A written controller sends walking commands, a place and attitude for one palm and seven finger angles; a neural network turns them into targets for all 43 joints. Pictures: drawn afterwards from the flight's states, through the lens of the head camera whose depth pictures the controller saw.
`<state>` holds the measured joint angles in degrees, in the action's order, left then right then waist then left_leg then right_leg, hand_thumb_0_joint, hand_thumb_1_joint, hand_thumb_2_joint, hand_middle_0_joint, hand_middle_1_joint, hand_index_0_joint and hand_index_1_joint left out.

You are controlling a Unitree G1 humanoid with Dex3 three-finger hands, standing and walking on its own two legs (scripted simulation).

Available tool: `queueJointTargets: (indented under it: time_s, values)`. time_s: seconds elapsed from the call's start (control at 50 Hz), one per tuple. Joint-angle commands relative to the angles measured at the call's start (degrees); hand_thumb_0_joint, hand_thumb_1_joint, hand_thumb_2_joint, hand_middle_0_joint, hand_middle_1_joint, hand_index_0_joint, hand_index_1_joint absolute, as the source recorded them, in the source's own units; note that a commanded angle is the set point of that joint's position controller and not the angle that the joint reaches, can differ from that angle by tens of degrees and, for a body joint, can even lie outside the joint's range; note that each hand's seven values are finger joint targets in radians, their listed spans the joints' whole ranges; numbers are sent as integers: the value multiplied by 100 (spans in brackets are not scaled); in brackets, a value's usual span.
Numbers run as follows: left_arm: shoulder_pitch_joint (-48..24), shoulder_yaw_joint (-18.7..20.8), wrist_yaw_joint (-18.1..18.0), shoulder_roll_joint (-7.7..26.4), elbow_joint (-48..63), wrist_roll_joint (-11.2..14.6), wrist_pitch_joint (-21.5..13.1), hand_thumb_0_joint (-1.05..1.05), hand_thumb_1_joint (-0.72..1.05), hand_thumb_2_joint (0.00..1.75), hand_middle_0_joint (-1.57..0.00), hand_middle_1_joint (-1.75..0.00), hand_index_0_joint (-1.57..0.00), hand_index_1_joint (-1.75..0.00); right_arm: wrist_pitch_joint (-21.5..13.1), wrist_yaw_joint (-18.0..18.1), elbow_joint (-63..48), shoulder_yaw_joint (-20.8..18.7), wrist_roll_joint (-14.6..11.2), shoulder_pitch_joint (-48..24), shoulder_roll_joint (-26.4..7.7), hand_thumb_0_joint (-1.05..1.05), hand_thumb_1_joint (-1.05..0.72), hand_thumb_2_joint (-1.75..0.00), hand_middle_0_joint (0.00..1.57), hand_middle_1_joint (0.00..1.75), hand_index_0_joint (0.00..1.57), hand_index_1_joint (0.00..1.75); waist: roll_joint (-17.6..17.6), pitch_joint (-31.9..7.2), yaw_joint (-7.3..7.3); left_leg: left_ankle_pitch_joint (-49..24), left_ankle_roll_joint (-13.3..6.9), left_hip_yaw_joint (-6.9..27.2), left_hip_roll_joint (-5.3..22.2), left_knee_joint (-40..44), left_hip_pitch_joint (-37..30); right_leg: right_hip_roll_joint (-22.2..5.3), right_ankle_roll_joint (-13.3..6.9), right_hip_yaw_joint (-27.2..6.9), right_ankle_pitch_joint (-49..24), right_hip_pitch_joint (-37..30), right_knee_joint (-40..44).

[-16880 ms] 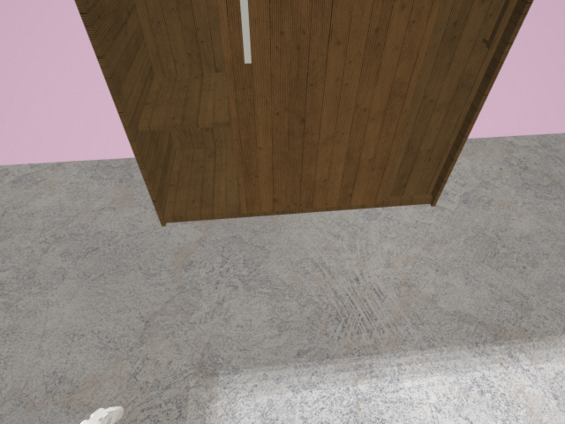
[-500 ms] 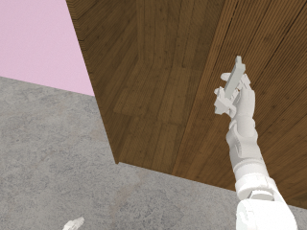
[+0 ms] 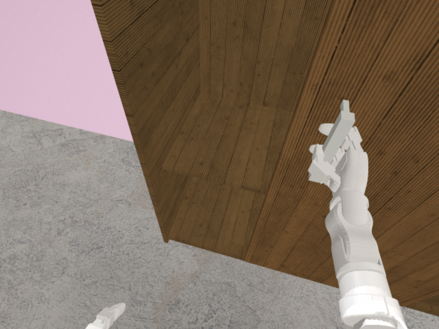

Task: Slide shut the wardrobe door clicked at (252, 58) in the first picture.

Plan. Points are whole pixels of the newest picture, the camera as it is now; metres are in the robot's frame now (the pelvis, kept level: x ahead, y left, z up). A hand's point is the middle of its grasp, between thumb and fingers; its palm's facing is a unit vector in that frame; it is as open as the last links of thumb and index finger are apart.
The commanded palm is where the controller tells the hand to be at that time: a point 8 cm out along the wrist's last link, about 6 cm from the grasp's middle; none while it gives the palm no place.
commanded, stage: tug the door sideways, standing still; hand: right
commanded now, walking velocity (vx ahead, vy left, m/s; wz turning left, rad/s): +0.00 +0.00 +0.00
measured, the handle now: (328, 143) +0.46 -0.15 +0.11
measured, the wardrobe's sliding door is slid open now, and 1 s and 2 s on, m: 0.37 0.31 0.03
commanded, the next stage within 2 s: step sideways, sliding the door along in 0.46 s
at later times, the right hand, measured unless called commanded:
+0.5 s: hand (309, 159) +0.41 -0.11 +0.11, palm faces +0.18 +0.98 -0.02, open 5.7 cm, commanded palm +0.38 -0.11 +0.11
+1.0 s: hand (290, 154) +0.41 -0.08 +0.11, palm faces +0.05 +0.98 -0.17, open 6.2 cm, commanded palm +0.40 -0.11 +0.11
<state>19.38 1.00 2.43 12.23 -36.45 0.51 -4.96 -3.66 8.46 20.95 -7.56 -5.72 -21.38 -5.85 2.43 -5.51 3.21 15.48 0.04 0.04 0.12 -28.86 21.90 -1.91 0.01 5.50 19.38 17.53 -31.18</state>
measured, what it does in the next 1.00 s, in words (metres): lifts its left foot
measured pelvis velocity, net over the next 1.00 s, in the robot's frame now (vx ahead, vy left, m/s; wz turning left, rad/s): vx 0.00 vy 0.04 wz -0.14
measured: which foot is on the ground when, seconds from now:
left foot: down 0.00-1.00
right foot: down 0.00-0.92, up 0.94-1.00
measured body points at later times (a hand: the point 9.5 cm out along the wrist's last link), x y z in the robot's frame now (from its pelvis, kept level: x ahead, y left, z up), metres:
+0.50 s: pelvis +0.02 -0.01 -0.01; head +0.07 +0.00 +0.44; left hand +0.18 +0.20 -0.13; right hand +0.39 -0.16 +0.11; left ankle -0.02 +0.13 -0.73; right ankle -0.08 -0.11 -0.73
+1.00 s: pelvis +0.00 +0.04 -0.01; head +0.06 +0.06 +0.44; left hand +0.14 +0.25 -0.15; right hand +0.41 -0.13 +0.12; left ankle +0.04 +0.10 -0.74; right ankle -0.08 -0.09 -0.67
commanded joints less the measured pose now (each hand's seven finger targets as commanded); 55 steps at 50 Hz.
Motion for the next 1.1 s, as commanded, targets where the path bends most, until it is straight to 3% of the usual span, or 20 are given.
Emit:
queueJointTargets:
  time_s: [0.0,0.22,0.34,0.46,0.52,0.54,0.56,0.58,0.6,0.66,0.7,0.76,0.84,0.88,0.9,0.94,0.98,1.04,1.06,1.08]
  values:
    - [-327,210,-54,649,823,11,-227,0,90,90,-20,-30,-20,-30,-552,-86,-2334,276,68,-910,-298,0,-90,-90,45,140,45,140,-121,-1933,-379,-3745,-134,-261,-6,-204,-1584,-24,10,-228,-4030,-836,-33]
    - [-99,239,-199,593,397,-69,-89,0,90,90,-20,-30,-20,-30,-105,165,-1797,1064,233,-2688,418,0,-90,-90,45,140,45,140,-121,-2017,117,-3864,-75,-390,0,-441,-880,-24,89,-541,-4769,-1270,-451]
    - [-350,167,-160,523,391,-67,-174,0,90,90,-20,-30,-20,-30,-396,236,-1477,1690,298,-3068,990,0,-90,-90,45,140,45,140,-423,-1492,222,-2682,-96,-426,-19,-343,-524,46,16,-631,-3218,-909,-301]
    - [-10,255,-50,507,361,-163,-101,0,90,90,-20,-30,-20,-30,-346,225,-1612,2139,473,-3336,1356,0,-90,-90,45,140,45,140,-141,-2345,221,-4161,-81,-482,-14,-770,-538,-54,93,-739,-6023,-1561,-826]
    - [-22,244,26,457,350,-148,-119,0,90,90,-20,-30,-20,-30,-375,260,-1558,2366,470,-3656,1550,0,-90,-90,45,140,45,140,-165,-2345,304,-3218,-80,-483,-59,-608,-199,-62,100,-926,-5326,-1627,-721]
    - [-90,226,17,462,291,-122,-146,0,90,90,-20,-30,-20,-30,-457,330,-1568,2338,475,-4236,1451,0,-90,-90,45,140,45,140,-188,-2183,411,-2714,-79,-483,-68,-531,-68,-50,113,-962,-4533,-1528,-625]
    - [-709,201,-275,715,432,-32,83,0,90,90,-20,-30,-20,-30,-675,111,-1611,579,601,-4497,-1418,0,-90,-90,45,140,45,140,-763,-2185,-82,-2370,-64,-64,369,-221,-1150,-259,-201,-730,-2939,-1245,-277]
    - [-965,138,-419,518,527,16,193,0,90,90,-20,-30,-20,-30,-719,-112,-1449,1086,531,-4379,-709,0,-90,-90,45,140,45,140,-887,-1713,0,-2376,-47,-105,455,-86,-1490,-155,-263,-625,-2053,-853,43]
    - [-1022,115,-498,541,552,58,208,0,90,90,-20,-30,-20,-30,-774,-145,-1349,932,510,-4429,-909,0,-90,-90,45,140,45,140,-874,-1505,-44,-2123,-56,-98,457,-19,-1496,-151,-298,-617,-1748,-674,174]
    - [-774,14,-584,496,554,-20,321,0,90,90,-20,-30,-20,-30,-755,-426,-821,1531,481,-3750,-75,0,-90,-90,45,140,45,140,655,-1213,94,-2592,-64,-347,285,-834,-279,-637,-311,-965,-5011,-2037,-160]
    - [-357,152,-550,533,407,-102,377,0,90,90,-20,-30,-20,-30,-778,-507,-599,1402,440,-3672,-192,0,-90,-90,45,140,45,140,735,-1330,305,-794,-21,-585,-112,-1515,1192,-903,-316,-1408,-7344,-3770,-359]
    - [-734,140,-565,489,476,-130,524,0,90,90,-20,-30,-20,-30,-799,-557,-510,1234,355,-4153,-302,0,-90,-90,45,140,45,140,260,-1105,188,862,-126,-338,32,-1745,1204,-1401,-642,-1792,-5701,-3454,-63]
    - [-1008,36,-688,569,585,-3,638,0,90,90,-20,-30,-20,-30,-702,-491,-178,1052,377,-3995,-483,0,-90,-90,45,140,45,140,-220,-1132,-94,-1257,-392,-319,91,175,-1656,-1018,-413,-860,-3983,-1459,-747]
    - [-1074,94,-724,461,522,28,612,0,90,90,-20,-30,-20,-30,-732,-513,-248,948,424,-4208,-632,0,-90,-90,45,140,45,140,-1637,-1234,-117,-2318,-1170,1636,1375,719,-3000,35,-75,-270,-417,330,-2377]
    - [-1137,152,-723,525,535,105,540,0,90,90,-20,-30,-20,-30,-671,-545,12,995,376,-4011,-517,0,-90,-90,45,140,45,140,-2184,-904,-254,-2286,-1550,2286,1754,1065,-2847,328,-25,-586,1157,1012,-3568]
    - [-1296,86,-706,460,376,55,397,0,90,90,-20,-30,-20,-30,-692,-547,132,1132,379,-4322,-227,0,-90,-90,45,140,45,140,-1485,-401,-256,-2335,-1522,1612,1709,926,-2116,-61,-29,-938,1224,937,-3735]
    - [-1272,-9,-724,339,264,-30,324,0,90,90,-20,-30,-20,-30,-842,-554,14,1390,489,-4574,25,0,-90,-90,45,140,45,140,-988,-400,-137,-2522,-1195,471,1220,722,-1737,-121,-25,-495,914,189,-2206]
    - [-1193,-4,-799,394,226,-62,303,0,90,90,-20,-30,-20,-30,-947,-483,-23,1297,448,-4532,-181,0,-90,-90,45,140,45,140,-741,-665,-99,-1412,-834,-158,749,296,-1241,-38,12,86,-556,-986,-129]
    - [-1071,40,-803,460,208,-46,257,0,90,90,-20,-30,-20,-30,-964,-469,-150,1339,413,-4608,-213,0,-90,-90,45,140,45,140,-514,-887,-8,-983,-652,-185,701,-215,-688,-269,-73,-61,-1138,-1826,428]
    - [-1023,121,-791,631,268,-31,224,0,90,90,-20,-30,-20,-30,-978,-472,-219,1405,378,-4653,-120,0,-90,-90,45,140,45,140,289,-1016,18,-395,-392,-206,440,-1274,173,-1077,-425,-1125,-1227,-2440,930]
